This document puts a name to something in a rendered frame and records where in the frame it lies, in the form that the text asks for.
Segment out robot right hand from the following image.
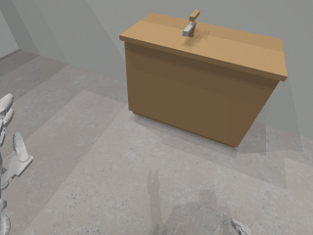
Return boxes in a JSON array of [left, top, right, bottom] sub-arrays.
[[231, 219, 251, 235]]

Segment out robot left hand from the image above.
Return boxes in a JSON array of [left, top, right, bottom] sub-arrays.
[[0, 93, 33, 198]]

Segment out robot left forearm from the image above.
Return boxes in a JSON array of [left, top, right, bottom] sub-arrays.
[[0, 198, 11, 235]]

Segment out counter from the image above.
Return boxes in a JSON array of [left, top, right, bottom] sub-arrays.
[[119, 10, 288, 148]]

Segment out tap lever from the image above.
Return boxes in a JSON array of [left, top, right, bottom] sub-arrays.
[[182, 23, 195, 37]]

